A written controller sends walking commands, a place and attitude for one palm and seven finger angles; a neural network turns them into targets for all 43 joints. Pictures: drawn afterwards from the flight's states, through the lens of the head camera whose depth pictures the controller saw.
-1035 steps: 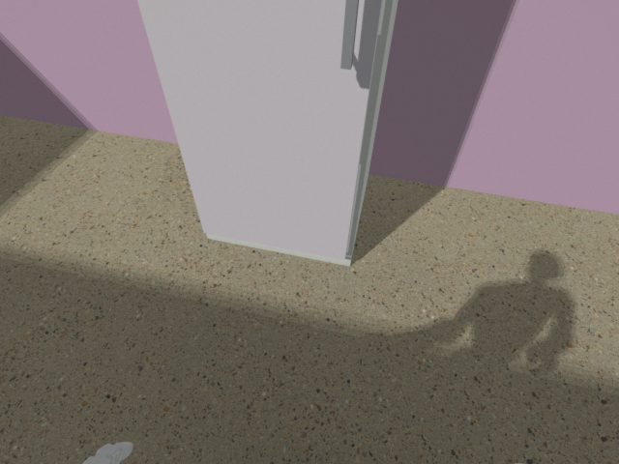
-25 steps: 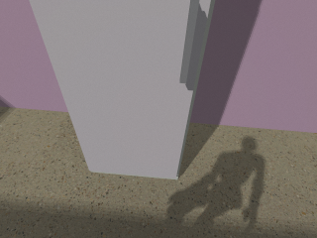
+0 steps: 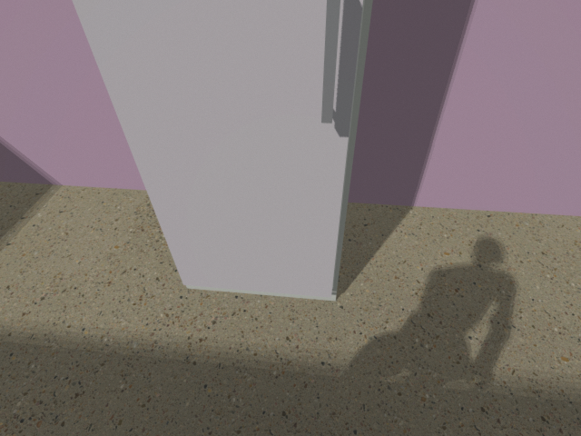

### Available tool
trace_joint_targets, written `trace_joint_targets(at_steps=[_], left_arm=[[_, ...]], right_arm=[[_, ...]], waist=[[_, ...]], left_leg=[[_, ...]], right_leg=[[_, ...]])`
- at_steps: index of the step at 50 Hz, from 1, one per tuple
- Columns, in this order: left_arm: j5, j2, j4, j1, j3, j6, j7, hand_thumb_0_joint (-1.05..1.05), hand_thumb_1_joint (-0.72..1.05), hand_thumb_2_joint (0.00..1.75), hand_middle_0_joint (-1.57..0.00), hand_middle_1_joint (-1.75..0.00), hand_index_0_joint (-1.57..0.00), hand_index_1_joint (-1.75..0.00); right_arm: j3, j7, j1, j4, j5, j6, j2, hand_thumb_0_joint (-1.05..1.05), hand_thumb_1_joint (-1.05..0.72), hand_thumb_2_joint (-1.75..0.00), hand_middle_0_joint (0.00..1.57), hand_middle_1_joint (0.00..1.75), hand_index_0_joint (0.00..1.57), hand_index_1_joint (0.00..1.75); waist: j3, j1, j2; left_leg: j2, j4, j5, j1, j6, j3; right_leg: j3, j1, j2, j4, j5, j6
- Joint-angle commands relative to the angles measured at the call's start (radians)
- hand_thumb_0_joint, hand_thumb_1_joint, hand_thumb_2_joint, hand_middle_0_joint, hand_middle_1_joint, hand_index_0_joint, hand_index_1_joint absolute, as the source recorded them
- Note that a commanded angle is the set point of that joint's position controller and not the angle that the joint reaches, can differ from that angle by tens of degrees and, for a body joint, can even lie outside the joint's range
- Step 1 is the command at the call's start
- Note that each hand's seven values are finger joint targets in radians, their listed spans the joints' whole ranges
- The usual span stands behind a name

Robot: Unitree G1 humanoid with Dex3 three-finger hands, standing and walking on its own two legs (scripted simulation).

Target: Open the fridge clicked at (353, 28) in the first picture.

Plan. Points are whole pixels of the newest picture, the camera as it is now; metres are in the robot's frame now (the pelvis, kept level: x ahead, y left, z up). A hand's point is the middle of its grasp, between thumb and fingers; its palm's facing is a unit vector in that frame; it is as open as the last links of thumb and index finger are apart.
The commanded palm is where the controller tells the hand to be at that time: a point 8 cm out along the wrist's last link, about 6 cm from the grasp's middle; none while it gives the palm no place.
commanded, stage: look again from close up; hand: right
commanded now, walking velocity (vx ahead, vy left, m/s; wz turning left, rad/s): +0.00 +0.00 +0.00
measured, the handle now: (331, 50) +0.76 -0.03 +0.24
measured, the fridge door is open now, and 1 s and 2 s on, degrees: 0 0 0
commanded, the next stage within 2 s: none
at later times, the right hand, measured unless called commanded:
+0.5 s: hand out of the picture -0.10 -0.13 -0.18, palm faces +0.08 +0.99 -0.11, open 7.4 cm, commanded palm none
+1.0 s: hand out of the picture -0.08 -0.15 -0.20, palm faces +0.08 +0.99 -0.11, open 7.4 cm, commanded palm none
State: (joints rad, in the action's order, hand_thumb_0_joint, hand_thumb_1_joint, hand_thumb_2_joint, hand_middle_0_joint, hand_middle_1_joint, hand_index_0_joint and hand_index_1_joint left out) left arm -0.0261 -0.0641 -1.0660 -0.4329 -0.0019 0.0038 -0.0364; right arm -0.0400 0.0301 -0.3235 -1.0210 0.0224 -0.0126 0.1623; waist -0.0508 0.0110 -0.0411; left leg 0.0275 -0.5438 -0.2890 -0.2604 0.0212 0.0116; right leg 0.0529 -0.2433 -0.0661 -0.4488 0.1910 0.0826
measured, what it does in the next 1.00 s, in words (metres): steps on the spot: left foot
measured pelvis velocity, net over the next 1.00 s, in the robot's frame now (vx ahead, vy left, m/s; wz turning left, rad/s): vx -0.07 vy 0.00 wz -0.03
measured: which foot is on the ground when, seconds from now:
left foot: up 0.00-0.00, down 0.02-1.00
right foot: down 0.00-1.00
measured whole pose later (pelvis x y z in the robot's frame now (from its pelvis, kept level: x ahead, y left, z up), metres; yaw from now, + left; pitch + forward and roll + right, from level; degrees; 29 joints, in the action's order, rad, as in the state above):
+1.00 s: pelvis -0.07 +0.00 -0.01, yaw -2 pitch -3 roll +2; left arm -0.03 -0.12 -1.06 -0.38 0.02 -0.01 -0.02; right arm -0.04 0.02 -0.34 -1.07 0.02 -0.04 0.12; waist 0.00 0.02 -0.01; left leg 0.00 -0.60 -0.30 -0.33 0.00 -0.03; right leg 0.03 -0.39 -0.02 -0.61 0.21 0.06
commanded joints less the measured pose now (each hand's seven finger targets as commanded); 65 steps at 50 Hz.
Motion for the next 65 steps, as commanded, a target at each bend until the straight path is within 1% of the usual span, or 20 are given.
trace_joint_targets(at_steps=[1, 9, 17, 21, 30, 36, 38, 41, 44, 47, 49, 50, 52, 54, 58, 60, 61, 63, 64, 65], left_arm=[[0.012, -0.125, 0.032, -0.023, 0.022, 0.032, -0.006, 0.0, 0.9, 0.9, -0.2, -0.3, -0.2, -0.3], [0.007, -0.172, 0.038, 0.035, 0.04, 0.009, 0.005, 0.0, 0.9, 0.9, -0.2, -0.3, -0.2, -0.3], [0.006, -0.147, 0.04, 0.014, 0.032, -0.004, 0.01, 0.0, 0.9, 0.9, -0.2, -0.3, -0.2, -0.3], [0.008, -0.147, 0.038, 0.008, 0.029, 0.0, 0.009, 0.0, 0.9, 0.9, -0.2, -0.3, -0.2, -0.3], [0.004, -0.174, 0.041, 0.043, 0.03, -0.002, 0.007, 0.0, 0.9, 0.9, -0.2, -0.3, -0.2, -0.3], [0.003, -0.177, 0.053, 0.079, 0.04, -0.005, 0.006, 0.0, 0.9, 0.9, -0.2, -0.3, -0.2, -0.3], [0.004, -0.163, 0.055, 0.075, 0.039, -0.007, 0.007, 0.0, 0.9, 0.9, -0.2, -0.3, -0.2, -0.3], [0.004, -0.125, 0.038, 0.01, 0.037, -0.017, 0.009, 0.0, 0.9, 0.9, -0.2, -0.3, -0.2, -0.3], [0.005, -0.102, 0.003, -0.087, 0.038, -0.021, 0.01, 0.0, 0.9, 0.9, -0.2, -0.3, -0.2, -0.3], [0.002, -0.112, 0.005, -0.092, 0.036, -0.01, 0.011, 0.0, 0.9, 0.9, -0.2, -0.3, -0.2, -0.3], [-0.01, -0.173, 0.034, -0.025, 0.042, -0.001, 0.005, 0.0, 0.9, 0.9, -0.2, -0.3, -0.2, -0.3], [-0.008, -0.211, 0.059, 0.063, 0.048, 0.002, 0.0, 0.0, 0.9, 0.9, -0.2, -0.3, -0.2, -0.3], [-0.004, -0.213, 0.093, 0.162, 0.046, 0.0, -0.001, 0.0, 0.9, 0.9, -0.2, -0.3, -0.2, -0.3], [-0.006, -0.217, 0.101, 0.179, 0.048, 0.002, -0.001, 0.0, 0.9, 0.9, -0.2, -0.3, -0.2, -0.3], [-0.011, -0.195, 0.047, 0.056, 0.058, -0.011, -0.006, 0.0, 0.9, 0.9, -0.2, -0.3, -0.2, -0.3], [-0.007, -0.203, 0.021, 0.018, 0.063, -0.021, -0.004, 0.0, 0.9, 0.9, -0.2, -0.3, -0.2, -0.3], [0.003, -0.189, 0.016, 0.005, 0.065, -0.025, 0.004, 0.0, 0.9, 0.9, -0.2, -0.3, -0.2, -0.3], [0.012, -0.122, 0.024, 0.017, 0.055, -0.03, 0.002, 0.0, 0.9, 0.9, -0.2, -0.3, -0.2, -0.3], [0.004, -0.134, 0.037, 0.025, 0.057, -0.033, 0.009, 0.0, 0.9, 0.9, -0.2, -0.3, -0.2, -0.3], [0.005, -0.149, 0.038, 0.008, 0.065, -0.036, 0.017, 0.0, 0.9, 0.9, -0.2, -0.3, -0.2, -0.3]], right_arm=[[0.013, 0.008, -0.098, -0.012, -0.007, 0.022, 0.016, 0.0, -0.9, -0.9, 0.2, 0.3, 0.2, 0.3], [0.013, 0.003, -0.11, -0.009, 0.005, 0.01, 0.026, 0.0, -0.9, -0.9, 0.2, 0.3, 0.2, 0.3], [0.015, 0.002, -0.122, -0.012, 0.002, 0.021, 0.04, 0.0, -0.9, -0.9, 0.2, 0.3, 0.2, 0.3], [0.018, 0.0, -0.122, -0.018, 0.0, 0.024, 0.038, 0.0, -0.9, -0.9, 0.2, 0.3, 0.2, 0.3], [0.019, -0.002, -0.178, -0.041, 0.005, 0.016, 0.025, 0.0, -0.9, -0.9, 0.2, 0.3, 0.2, 0.3], [0.008, -0.006, -0.209, -0.044, 0.009, 0.013, 0.009, 0.0, -0.9, -0.9, 0.2, 0.3, 0.2, 0.3], [0.007, -0.007, -0.197, -0.039, 0.009, 0.015, 0.017, 0.0, -0.9, -0.9, 0.2, 0.3, 0.2, 0.3], [0.0, -0.002, -0.113, -0.016, 0.004, 0.015, 0.047, 0.0, -0.9, -0.9, 0.2, 0.3, 0.2, 0.3], [-0.011, 0.005, 0.018, 0.022, 0.001, 0.008, 0.07, 0.0, -0.9, -0.9, 0.2, 0.3, 0.2, 0.3], [-0.016, 0.004, 0.026, 0.029, 0.001, 0.0, 0.07, 0.0, -0.9, -0.9, 0.2, 0.3, 0.2, 0.3], [-0.017, 0.0, -0.051, 0.019, -0.001, -0.015, 0.036, 0.0, -0.9, -0.9, 0.2, 0.3, 0.2, 0.3], [-0.018, 0.0, -0.115, -0.005, 0.009, -0.021, 0.011, 0.0, -0.9, -0.9, 0.2, 0.3, 0.2, 0.3], [-0.024, -0.002, -0.214, -0.036, 0.016, -0.033, 0.006, 0.0, -0.9, -0.9, 0.2, 0.3, 0.2, 0.3], [-0.024, -0.002, -0.252, -0.053, 0.015, -0.031, -0.011, 0.0, -0.9, -0.9, 0.2, 0.3, 0.2, 0.3], [-0.006, -0.005, -0.244, -0.041, -0.001, -0.025, -0.02, 0.0, -0.9, -0.9, 0.2, 0.3, 0.2, 0.3], [-0.004, 0.001, -0.291, -0.06, -0.003, -0.02, -0.011, 0.0, -0.9, -0.9, 0.2, 0.3, 0.2, 0.3], [-0.006, 0.006, -0.301, -0.065, -0.001, -0.015, 0.012, 0.0, -0.9, -0.9, 0.2, 0.3, 0.2, 0.3], [-0.014, 0.021, -0.223, -0.034, 0.012, -0.009, 0.083, 0.0, -0.9, -0.9, 0.2, 0.3, 0.2, 0.3], [-0.009, 0.023, -0.117, 0.005, 0.014, -0.007, 0.103, 0.0, -0.9, -0.9, 0.2, 0.3, 0.2, 0.3], [-0.01, 0.026, -0.013, 0.035, 0.01, 0.007, 0.101, 0.0, -0.9, -0.9, 0.2, 0.3, 0.2, 0.3]], waist=[[0.128, -0.024, 0.052], [0.16, -0.022, 0.062], [0.161, 0.007, -0.019], [0.134, 0.014, 0.002], [0.186, -0.021, 0.078], [0.121, -0.042, 0.066], [0.122, -0.035, -0.001], [0.133, 0.018, -0.117], [0.103, 0.07, -0.148], [0.163, 0.056, 0.004], [0.223, 0.007, 0.291], [0.212, -0.043, 0.406], [0.158, -0.096, 0.271], [0.109, -0.099, 0.16], [0.061, -0.024, 0.165], [0.097, -0.028, 0.138], [0.116, -0.026, 0.059], [0.189, 0.005, -0.203], [0.213, 0.03, -0.165], [0.191, 0.063, -0.154]], left_leg=[[0.053, 0.154, 0.097, 0.088, 0.028, 0.056], [0.023, 0.124, -0.045, 0.02, 0.01, 0.026], [0.068, 0.236, -0.244, -0.146, 0.025, 0.123], [0.071, 0.238, -0.243, -0.156, 0.026, 0.123], [0.027, 0.168, -0.208, -0.087, 0.015, 0.076], [0.007, 0.105, -0.144, 0.005, 0.014, 0.041], [0.035, 0.167, -0.216, -0.042, 0.023, 0.089], [0.11, 0.305, -0.382, -0.238, 0.048, 0.168], [0.139, 0.333, -0.412, -0.379, 0.054, 0.147], [0.085, 0.209, -0.387, -0.393, 0.036, 0.095], [-0.056, -0.094, -0.224, -0.177, -0.01, -0.036], [-0.074, -0.327, -0.131, -0.028, -0.008, -0.052], [-0.072, -0.574, -0.122, 0.025, 0.002, -0.038], [-0.07, -0.571, -0.111, -0.003, -0.001, -0.071], [-0.061, -0.065, -0.262, 0.005, 0.018, -0.132], [-0.064, 0.24, -0.162, 0.116, 0.034, -0.128], [-0.033, 0.312, -0.08, 0.188, 0.054, -0.079], [0.198, 0.431, -0.231, -0.021, 0.131, 0.161], [0.267, 0.461, -0.262, -0.159, 0.178, 0.189], [0.268, 0.464, -0.288, -0.21, 0.182, 0.185]], right_leg=[[-0.243, -0.123, 0.195, 0.204, 0.163, -0.014], [-0.252, -0.171, 0.191, 0.26, 0.388, -0.026], [-0.163, -0.078, 0.12, 0.1, 0.259, -0.038], [-0.156, -0.056, 0.122, 0.072, 0.23, -0.041], [-0.212, -0.191, 0.152, 0.171, 0.376, -0.036], [-0.195, -0.224, 0.151, 0.191, 0.398, -0.038], [-0.156, -0.193, 0.117, 0.115, 0.349, -0.046], [-0.079, -0.039, 0.06, -0.101, 0.179, -0.06], [-0.043, 0.11, 0.058, -0.232, 0.133, -0.065], [-0.131, 0.041, 0.106, -0.076, 0.247, -0.054], [-0.395, -0.287, 0.261, 0.304, 0.646, -0.014], [-0.497, -0.456, 0.326, 0.426, 0.746, 0.016], [-0.438, -0.504, 0.31, 0.464, 0.627, -0.004], [-0.309, -0.377, 0.253, 0.419, 0.475, -0.031], [-0.27, -0.019, 0.228, 0.387, 0.331, -0.048], [-0.228, -0.006, 0.195, 0.347, 0.256, -0.082], [-0.145, -0.068, 0.147, 0.28, 0.187, -0.12], [-0.025, -0.062, 0.045, -0.064, 0.099, -0.121], [-0.046, -0.032, 0.04, -0.226, 0.097, -0.106], [-0.077, -0.039, 0.046, -0.332, 0.104, -0.098]])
